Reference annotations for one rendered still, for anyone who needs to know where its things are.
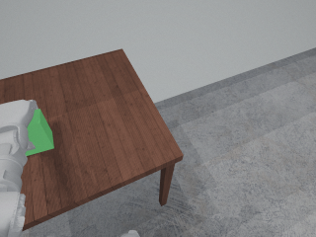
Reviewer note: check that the left robot forearm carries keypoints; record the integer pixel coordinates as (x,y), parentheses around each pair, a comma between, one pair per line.
(14,141)

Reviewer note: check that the table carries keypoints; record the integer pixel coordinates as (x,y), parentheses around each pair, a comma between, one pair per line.
(107,133)

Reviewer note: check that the left robot shin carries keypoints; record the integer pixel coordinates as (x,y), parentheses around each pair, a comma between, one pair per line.
(132,232)

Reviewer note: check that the sponge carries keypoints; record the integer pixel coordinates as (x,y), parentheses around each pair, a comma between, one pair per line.
(39,133)

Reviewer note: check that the robot left upper arm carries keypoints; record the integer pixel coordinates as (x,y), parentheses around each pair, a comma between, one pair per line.
(12,214)

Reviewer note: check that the left robot hand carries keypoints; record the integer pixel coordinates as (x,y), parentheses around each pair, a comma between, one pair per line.
(21,112)

